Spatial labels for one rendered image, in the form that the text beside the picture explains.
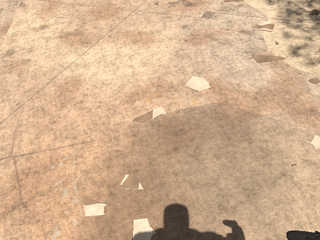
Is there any robot right hand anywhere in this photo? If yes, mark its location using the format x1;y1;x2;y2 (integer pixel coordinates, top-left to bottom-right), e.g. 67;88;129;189
286;230;320;240

